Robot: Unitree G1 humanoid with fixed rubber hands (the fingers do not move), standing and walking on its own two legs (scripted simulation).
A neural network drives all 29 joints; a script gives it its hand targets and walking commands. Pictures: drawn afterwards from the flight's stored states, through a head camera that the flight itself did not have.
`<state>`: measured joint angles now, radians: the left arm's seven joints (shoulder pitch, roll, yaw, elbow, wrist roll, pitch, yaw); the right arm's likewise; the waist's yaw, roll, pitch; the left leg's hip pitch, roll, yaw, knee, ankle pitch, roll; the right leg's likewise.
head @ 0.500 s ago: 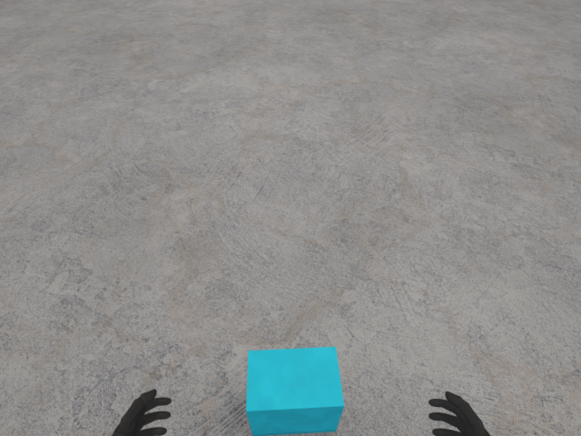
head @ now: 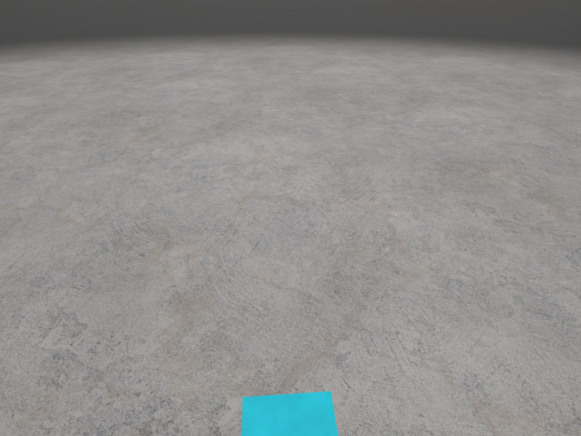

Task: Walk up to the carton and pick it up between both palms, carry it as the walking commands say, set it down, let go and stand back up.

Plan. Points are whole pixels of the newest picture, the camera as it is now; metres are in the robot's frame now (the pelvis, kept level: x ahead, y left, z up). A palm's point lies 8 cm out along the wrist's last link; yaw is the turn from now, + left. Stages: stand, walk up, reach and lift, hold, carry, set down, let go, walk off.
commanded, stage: stand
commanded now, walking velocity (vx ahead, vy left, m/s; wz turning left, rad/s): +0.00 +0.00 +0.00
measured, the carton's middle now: out of the picture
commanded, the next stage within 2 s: none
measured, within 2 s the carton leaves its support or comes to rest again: neither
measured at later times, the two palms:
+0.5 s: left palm out of the picture +0.00 +0.27 -0.12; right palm out of the picture -0.02 -0.29 -0.12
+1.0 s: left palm out of the picture +0.05 +0.29 -0.10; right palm out of the picture +0.05 -0.29 -0.10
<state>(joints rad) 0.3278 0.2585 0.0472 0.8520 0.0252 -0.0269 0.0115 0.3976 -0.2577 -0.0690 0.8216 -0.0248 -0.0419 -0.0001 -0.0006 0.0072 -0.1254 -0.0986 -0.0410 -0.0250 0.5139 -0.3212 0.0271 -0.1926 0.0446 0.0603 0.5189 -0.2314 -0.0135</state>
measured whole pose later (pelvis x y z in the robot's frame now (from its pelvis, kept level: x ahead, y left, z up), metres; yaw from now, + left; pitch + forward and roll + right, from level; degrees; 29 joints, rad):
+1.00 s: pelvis -0.03 +0.00 +0.00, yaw +0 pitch -4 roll +0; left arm 0.29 0.33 0.06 0.82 0.00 -0.02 0.00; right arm 0.31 -0.30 -0.06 0.84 -0.01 -0.05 0.00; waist 0.01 -0.01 -0.02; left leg -0.17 -0.03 -0.03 0.53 -0.28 0.02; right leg -0.25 0.05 0.05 0.50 -0.18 -0.02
